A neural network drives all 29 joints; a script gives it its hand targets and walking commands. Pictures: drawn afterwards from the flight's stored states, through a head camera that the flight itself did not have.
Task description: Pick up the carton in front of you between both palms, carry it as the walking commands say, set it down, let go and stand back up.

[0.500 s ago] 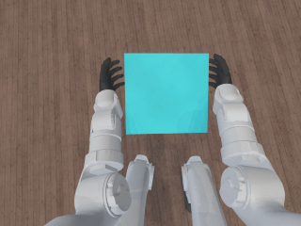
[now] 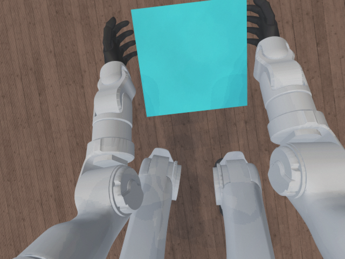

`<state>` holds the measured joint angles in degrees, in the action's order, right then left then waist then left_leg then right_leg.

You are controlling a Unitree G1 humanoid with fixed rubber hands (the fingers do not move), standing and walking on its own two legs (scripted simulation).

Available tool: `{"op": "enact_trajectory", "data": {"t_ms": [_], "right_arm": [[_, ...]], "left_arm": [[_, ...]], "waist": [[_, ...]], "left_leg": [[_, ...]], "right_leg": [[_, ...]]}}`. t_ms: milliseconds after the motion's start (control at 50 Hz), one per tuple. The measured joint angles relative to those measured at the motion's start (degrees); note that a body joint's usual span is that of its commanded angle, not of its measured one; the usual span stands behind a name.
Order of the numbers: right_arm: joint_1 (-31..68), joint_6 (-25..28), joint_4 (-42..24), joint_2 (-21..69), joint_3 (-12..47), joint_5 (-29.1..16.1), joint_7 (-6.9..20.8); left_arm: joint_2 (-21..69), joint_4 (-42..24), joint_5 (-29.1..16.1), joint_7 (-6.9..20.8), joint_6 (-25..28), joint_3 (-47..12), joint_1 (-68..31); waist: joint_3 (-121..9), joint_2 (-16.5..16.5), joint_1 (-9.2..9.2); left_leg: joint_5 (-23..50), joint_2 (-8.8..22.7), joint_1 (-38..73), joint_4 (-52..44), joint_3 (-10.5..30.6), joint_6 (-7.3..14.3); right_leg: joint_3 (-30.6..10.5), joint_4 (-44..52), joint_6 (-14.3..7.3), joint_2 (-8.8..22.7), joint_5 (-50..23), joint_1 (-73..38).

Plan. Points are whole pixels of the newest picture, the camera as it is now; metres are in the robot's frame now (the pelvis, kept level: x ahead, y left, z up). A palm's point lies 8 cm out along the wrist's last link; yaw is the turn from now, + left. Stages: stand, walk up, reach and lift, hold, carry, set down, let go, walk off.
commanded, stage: set down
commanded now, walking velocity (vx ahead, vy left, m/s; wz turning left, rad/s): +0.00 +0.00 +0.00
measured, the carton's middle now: (187, 62) +0.52 +0.02 -0.24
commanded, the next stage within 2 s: none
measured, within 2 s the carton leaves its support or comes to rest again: rests again in 0.78 s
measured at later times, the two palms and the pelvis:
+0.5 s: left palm (121, 62) +0.52 +0.17 -0.19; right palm (250, 36) +0.56 -0.13 -0.19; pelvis +0.00 +0.01 -0.05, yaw +1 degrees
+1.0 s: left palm (126, 63) +0.52 +0.17 -0.22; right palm (252, 40) +0.56 -0.14 -0.22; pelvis +0.01 +0.00 -0.06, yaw +2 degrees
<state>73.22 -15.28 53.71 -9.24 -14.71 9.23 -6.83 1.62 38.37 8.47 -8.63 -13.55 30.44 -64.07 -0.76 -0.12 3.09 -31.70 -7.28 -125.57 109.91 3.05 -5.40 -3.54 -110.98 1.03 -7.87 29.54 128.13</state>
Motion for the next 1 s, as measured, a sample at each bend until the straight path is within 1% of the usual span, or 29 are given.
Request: {"op": "enact_trajectory", "data": {"t_ms": [60,140,160,180,220,280,320,340,400,480,560,640,800,860,900,940,1000], "right_arm": [[2.0,0.6,1.2,-1.1,1.2,-1.3,-0.2],[5.5,0.7,3.5,-3.9,3.6,-3.2,0.1],[6.6,1.2,3.8,-4.4,3.7,-3.7,0.4],[7.7,1.5,4.1,-4.9,4.3,-4.5,1.1],[8.8,1.6,4.8,-5.4,4.4,-4.7,0.8],[9.6,1.6,6.1,-5.2,3.3,-3.6,1.2],[9.5,2.0,6.7,-5.1,3.6,-3.9,1.4],[9.7,2.3,7.0,-4.7,3.2,-3.6,1.7],[9.5,3.3,7.1,-4.1,2.4,-3.2,2.4],[9.1,3.9,6.7,-4.2,1.6,-3.1,3.5],[9.7,4.5,7.7,-4.0,-1.5,-0.7,5.1],[10.1,3.9,7.6,-4.3,-2.6,1.0,6.4],[10.6,5.1,6.9,-3.6,-5.1,3.1,7.7],[10.2,5.4,6.9,-3.4,-5.6,3.3,8.0],[9.5,5.5,6.1,-3.8,-5.5,2.9,7.9],[8.9,6.0,5.5,-3.9,-5.4,2.4,8.2],[8.7,6.6,5.6,-3.7,-5.9,2.2,9.0]], "left_arm": [[-0.8,0.5,-1.2,-0.4,0.5,-0.7,-1.2],[-1.8,2.0,-2.8,-0.7,0.4,-1.5,-4.3],[-2.1,1.9,-3.0,-0.9,0.6,-1.6,-5.1],[-2.1,2.0,-3.6,-0.4,0.8,-1.9,-6.2],[-2.0,2.9,-3.0,-0.8,0.9,-1.0,-7.8],[-2.7,3.3,-3.0,-0.2,0.7,-1.1,-7.8],[-3.1,3.8,-3.4,-0.2,1.3,-1.5,-7.3],[-3.6,4.0,-3.9,-0.3,1.5,-1.7,-7.1],[-4.2,3.5,-4.9,-0.6,2.2,-2.6,-6.0],[-4.8,4.8,-5.8,-0.5,3.1,-3.2,-6.1],[-4.9,7.0,-4.2,0.0,3.2,-1.7,-7.7],[-4.4,7.8,-2.0,1.0,2.8,0.0,-8.4],[-5.3,7.5,-2.2,2.6,3.3,0.7,-8.7],[-5.6,8.5,-1.7,3.1,3.8,0.5,-8.9],[-5.0,9.3,-1.1,3.5,4.2,1.6,-9.5],[-5.1,9.0,-1.4,3.5,4.4,0.8,-9.1],[-5.5,8.0,-1.9,4.3,4.9,0.6,-8.3]], "waist": [[2.2,0.0,-0.26],[6.4,-0.3,-0.08],[7.6,-0.4,0.05],[9.1,-0.6,0.13],[10.7,-0.2,0.23],[10.4,0.6,0.15],[9.8,0.9,0.12],[9.8,1.0,-0.19],[9.7,0.6,-0.69],[10.4,-0.6,-0.66],[11.2,-1.1,-1.15],[12.1,-1.6,-1.14],[14.0,-1.5,-1.78],[13.9,-1.6,-1.85],[13.9,-1.5,-1.59],[14.0,-1.1,-1.53],[14.1,-0.4,-1.81]], "left_leg": [[-0.5,-0.1,-1.4,2.6,-0.3,-0.2],[-1.1,-0.3,-2.5,5.6,-0.7,-0.4],[-1.2,-0.3,-2.6,6.4,-0.8,-0.4],[-1.4,-0.5,-2.3,7.1,-0.9,-0.5],[-1.9,-0.7,-2.0,8.3,-1.0,-0.5],[-2.6,-0.9,-2.7,9.8,-0.8,-0.7],[-3.0,-0.9,-3.3,10.5,-0.6,-0.7],[-3.0,-1.0,-3.5,10.7,-0.7,-0.7],[-3.0,-1.3,-4.0,11.4,-0.6,-0.5],[-2.9,-1.5,-3.9,12.2,-0.9,0.0],[-2.6,-1.6,-3.8,12.6,-1.6,0.5],[-2.6,-1.6,-3.6,12.8,-1.8,0.8],[-3.5,-1.2,-3.2,13.3,-2.0,0.8],[-3.9,-1.0,-3.3,13.5,-1.9,0.8],[-4.2,-0.9,-3.4,13.6,-2.0,0.9],[-4.6,-0.6,-3.4,13.7,-2.1,0.9],[-4.9,-0.4,-3.3,14.1,-2.1,0.8]], "right_leg": [[0.0,-2.7,0.1,-0.2,0.5,1.5],[0.0,-6.0,0.2,-0.3,0.9,2.8],[0.0,-6.7,0.2,-0.3,1.0,3.0],[0.0,-7.5,0.1,-0.2,1.2,2.7],[0.2,-9.0,-0.1,0.3,2.0,2.4],[0.8,-10.5,-0.5,0.6,2.9,3.0],[1.1,-11.0,-0.6,0.7,3.3,3.4],[1.1,-11.2,-0.6,0.8,3.4,3.5],[1.2,-11.7,-0.4,1.2,3.8,3.6],[1.0,-12.4,0.1,1.4,4.1,3.0],[0.6,-13.0,0.4,1.7,4.2,2.7],[0.6,-13.2,0.5,2.0,4.4,2.4],[0.8,-14.0,-0.1,2.5,5.4,2.0],[1.0,-14.2,-0.3,2.7,5.9,2.2],[1.1,-14.3,-0.5,2.7,6.1,2.3],[1.1,-14.5,-0.6,2.7,6.4,2.4],[1.3,-15.0,-0.9,2.7,6.6,2.6]]}}
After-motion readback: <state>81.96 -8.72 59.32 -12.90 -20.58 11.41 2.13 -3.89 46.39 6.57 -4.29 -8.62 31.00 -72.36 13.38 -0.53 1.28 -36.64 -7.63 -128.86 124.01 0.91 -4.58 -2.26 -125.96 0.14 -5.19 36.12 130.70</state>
